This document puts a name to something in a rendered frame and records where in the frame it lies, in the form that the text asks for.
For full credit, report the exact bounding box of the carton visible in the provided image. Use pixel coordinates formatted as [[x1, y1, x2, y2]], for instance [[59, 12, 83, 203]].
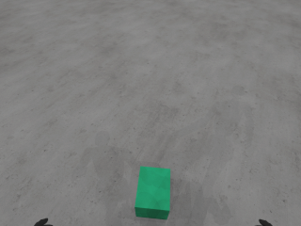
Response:
[[135, 166, 170, 220]]

